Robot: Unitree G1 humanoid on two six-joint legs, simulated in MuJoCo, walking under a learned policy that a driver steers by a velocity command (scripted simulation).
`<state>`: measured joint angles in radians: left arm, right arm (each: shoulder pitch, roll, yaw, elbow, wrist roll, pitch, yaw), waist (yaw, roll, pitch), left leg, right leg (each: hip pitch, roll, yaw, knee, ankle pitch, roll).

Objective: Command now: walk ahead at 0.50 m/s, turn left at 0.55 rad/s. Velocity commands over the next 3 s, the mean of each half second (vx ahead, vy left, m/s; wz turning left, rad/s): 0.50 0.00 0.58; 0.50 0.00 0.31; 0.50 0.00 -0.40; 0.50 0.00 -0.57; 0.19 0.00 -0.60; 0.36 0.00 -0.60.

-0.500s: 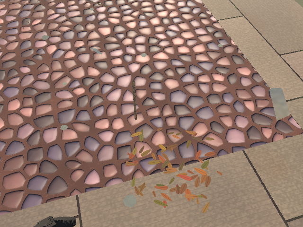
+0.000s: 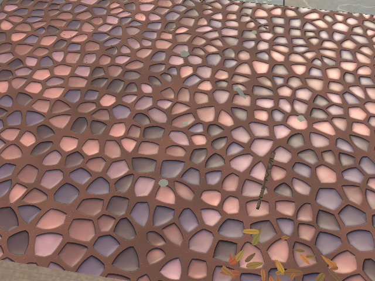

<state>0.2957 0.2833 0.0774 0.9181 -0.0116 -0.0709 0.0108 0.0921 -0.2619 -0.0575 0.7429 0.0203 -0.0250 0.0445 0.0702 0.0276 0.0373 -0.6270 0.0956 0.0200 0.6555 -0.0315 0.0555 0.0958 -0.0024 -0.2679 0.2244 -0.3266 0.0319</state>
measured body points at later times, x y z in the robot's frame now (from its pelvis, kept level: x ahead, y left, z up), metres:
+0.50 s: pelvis +0.29 +0.04 +0.01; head +0.32 +0.07 +0.45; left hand +0.46 +0.34 -0.07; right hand +0.40 -0.23 -0.10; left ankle +0.17 +0.11 -0.73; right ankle +0.51 -0.05 -0.70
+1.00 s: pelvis +0.55 +0.13 +0.01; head +0.58 +0.15 +0.45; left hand +0.40 +0.37 -0.12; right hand +0.86 +0.04 -0.07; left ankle +0.63 +0.32 -0.71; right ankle +0.51 -0.03 -0.73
